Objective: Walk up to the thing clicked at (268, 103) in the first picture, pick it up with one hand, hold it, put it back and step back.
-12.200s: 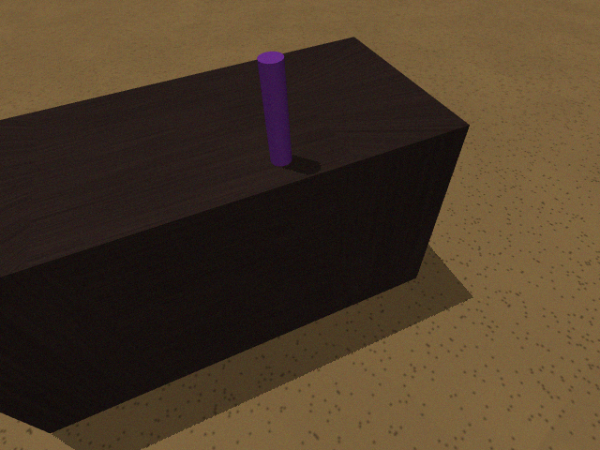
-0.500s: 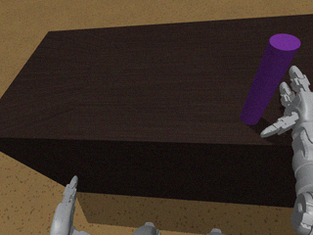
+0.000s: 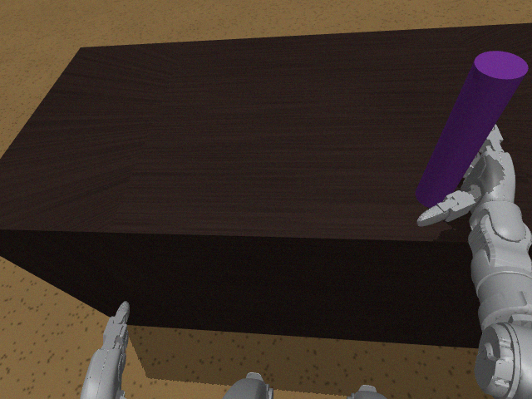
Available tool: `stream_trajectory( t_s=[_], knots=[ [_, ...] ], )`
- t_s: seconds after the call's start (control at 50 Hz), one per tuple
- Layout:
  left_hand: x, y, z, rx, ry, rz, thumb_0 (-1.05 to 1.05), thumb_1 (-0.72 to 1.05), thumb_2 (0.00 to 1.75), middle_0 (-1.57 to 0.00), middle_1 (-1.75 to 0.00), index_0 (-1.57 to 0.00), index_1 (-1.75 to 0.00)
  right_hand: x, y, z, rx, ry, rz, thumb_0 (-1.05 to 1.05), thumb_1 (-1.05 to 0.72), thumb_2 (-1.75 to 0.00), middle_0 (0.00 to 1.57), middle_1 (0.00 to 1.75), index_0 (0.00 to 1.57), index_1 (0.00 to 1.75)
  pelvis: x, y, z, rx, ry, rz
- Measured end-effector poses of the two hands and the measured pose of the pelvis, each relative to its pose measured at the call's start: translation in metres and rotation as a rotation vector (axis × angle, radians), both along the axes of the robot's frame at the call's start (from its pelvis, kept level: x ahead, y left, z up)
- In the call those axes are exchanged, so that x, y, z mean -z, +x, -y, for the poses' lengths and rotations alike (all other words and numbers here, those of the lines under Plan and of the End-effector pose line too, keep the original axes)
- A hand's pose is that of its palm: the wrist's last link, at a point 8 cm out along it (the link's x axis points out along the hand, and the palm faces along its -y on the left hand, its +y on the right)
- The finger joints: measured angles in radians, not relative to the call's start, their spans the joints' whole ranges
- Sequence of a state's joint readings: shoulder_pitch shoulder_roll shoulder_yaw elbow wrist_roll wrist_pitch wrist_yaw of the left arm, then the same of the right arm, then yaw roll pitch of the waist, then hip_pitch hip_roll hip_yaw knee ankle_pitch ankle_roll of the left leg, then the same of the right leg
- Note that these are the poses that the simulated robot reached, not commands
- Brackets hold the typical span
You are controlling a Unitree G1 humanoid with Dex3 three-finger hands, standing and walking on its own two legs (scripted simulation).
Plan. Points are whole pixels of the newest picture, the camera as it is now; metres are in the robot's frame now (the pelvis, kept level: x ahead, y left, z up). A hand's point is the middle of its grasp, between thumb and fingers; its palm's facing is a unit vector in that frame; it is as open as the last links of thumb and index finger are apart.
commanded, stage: close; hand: right
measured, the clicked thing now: (458, 144) +0.46 -0.20 +0.11
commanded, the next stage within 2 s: settle in 0.84 s
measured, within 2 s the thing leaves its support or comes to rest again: leaves its support in 1.34 s
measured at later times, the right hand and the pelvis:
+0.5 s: hand (438, 165) +0.47 -0.19 +0.06, palm faces +0.10 +0.99 +0.04, open 16.0 cm; pelvis +0.01 -0.01 +0.00, yaw +0 degrees
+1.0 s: hand (442, 169) +0.46 -0.19 +0.06, palm faces +0.09 +1.00 +0.03, open 7.6 cm; pelvis +0.00 -0.01 +0.00, yaw +0 degrees
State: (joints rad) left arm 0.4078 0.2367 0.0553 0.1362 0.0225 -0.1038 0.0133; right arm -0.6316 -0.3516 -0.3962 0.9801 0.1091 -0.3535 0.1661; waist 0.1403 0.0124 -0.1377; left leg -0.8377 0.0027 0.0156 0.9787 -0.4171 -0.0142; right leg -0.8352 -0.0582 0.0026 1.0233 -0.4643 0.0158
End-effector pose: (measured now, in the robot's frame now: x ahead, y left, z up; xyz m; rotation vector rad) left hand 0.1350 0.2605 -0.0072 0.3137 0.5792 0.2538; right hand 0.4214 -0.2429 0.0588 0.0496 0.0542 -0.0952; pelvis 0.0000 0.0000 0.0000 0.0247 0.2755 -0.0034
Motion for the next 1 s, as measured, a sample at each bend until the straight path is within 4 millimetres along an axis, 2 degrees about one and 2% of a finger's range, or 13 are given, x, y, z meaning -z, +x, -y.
stream_trajectory(
  t_s=[0.12, 0.22, 0.34, 0.5, 0.66, 0.76, 0.86, 0.9, 1.0],
  knots=[
    [0.007, 0.007, 0.010, 0.021, -0.027, -0.014, -0.02, -0.57, 0.07, -0.06, -0.04, -0.05, -0.06, 0.014, -0.001, 0.001, 0.009, -0.020, -0.008, -0.01, 0.61, -0.01, 0.10, 0.03, 0.10, 0.02, 0.003, 0.001, -0.001, 0.004, -0.002, -0.008],
    [0.011, 0.010, 0.019, 0.040, -0.035, -0.031, -0.02, -0.57, 0.07, -0.06, -0.05, -0.05, -0.06, 0.011, 0.008, 0.000, -0.003, -0.025, 0.015, -0.01, 0.61, 0.00, 0.16, 0.04, 0.16, 0.04, 0.005, 0.002, 0.001, 0.010, 0.002, -0.021],
    [0.012, 0.002, 0.013, 0.007, -0.021, -0.059, -0.01, -0.56, 0.07, -0.06, -0.05, -0.05, -0.06, 0.000, 0.021, -0.001, -0.002, -0.027, 0.023, -0.01, 0.61, 0.00, 0.27, 0.10, 0.26, 0.09, 0.004, 0.005, 0.005, 0.006, 0.006, -0.026],
    [0.002, 0.007, 0.004, -0.012, 0.005, -0.035, -0.02, -0.56, 0.07, -0.05, -0.05, -0.05, -0.05, 0.004, 0.020, -0.001, 0.000, -0.008, -0.008, -0.01, 0.59, -0.07, 0.42, 0.23, 0.43, 0.23, 0.001, 0.007, 0.009, -0.001, 0.004, -0.019],
    [0.003, 0.008, 0.016, 0.018, -0.022, -0.035, -0.01, -0.54, 0.06, -0.05, -0.05, -0.05, -0.05, 0.007, 0.007, 0.003, 0.002, -0.021, 0.015, -0.01, 0.47, -0.26, 0.67, 0.47, 0.68, 0.47, 0.001, 0.006, 0.008, 0.002, 0.003, -0.017],
    [0.009, 0.000, 0.011, -0.004, -0.022, -0.060, -0.01, -0.53, 0.05, -0.05, -0.05, -0.06, -0.05, 0.002, 0.002, 0.004, 0.012, -0.032, 0.009, -0.01, 0.33, -0.42, 0.84, 0.65, 0.85, 0.65, 0.000, 0.004, 0.009, 0.005, 0.005, -0.007],
    [0.005, 0.003, 0.005, -0.008, 0.002, -0.035, -0.02, -0.53, 0.05, -0.05, -0.05, -0.06, -0.05, 0.002, 0.009, 0.002, 0.016, -0.032, 0.012, -0.01, 0.16, -0.57, 1.01, 0.82, 1.02, 0.81, 0.002, -0.002, 0.008, 0.000, 0.003, -0.007],
    [0.003, 0.002, 0.005, -0.003, 0.005, -0.029, -0.01, -0.53, 0.05, -0.05, -0.05, -0.06, -0.05, 0.003, 0.011, 0.003, 0.013, -0.024, 0.017, -0.01, 0.12, -0.64, 1.03, 0.86, 1.06, 0.86, 0.003, -0.004, 0.007, 0.000, 0.003, -0.010],
    [0.003, -0.005, 0.009, 0.005, -0.005, -0.040, -0.01, -0.52, 0.04, -0.05, -0.05, -0.06, -0.04, 0.003, 0.012, 0.002, -0.007, -0.024, 0.020, -0.01, 0.12, -0.82, 0.98, 0.94, 1.00, 0.94, 0.003, -0.004, 0.005, 0.002, 0.002, -0.017]
  ],
)
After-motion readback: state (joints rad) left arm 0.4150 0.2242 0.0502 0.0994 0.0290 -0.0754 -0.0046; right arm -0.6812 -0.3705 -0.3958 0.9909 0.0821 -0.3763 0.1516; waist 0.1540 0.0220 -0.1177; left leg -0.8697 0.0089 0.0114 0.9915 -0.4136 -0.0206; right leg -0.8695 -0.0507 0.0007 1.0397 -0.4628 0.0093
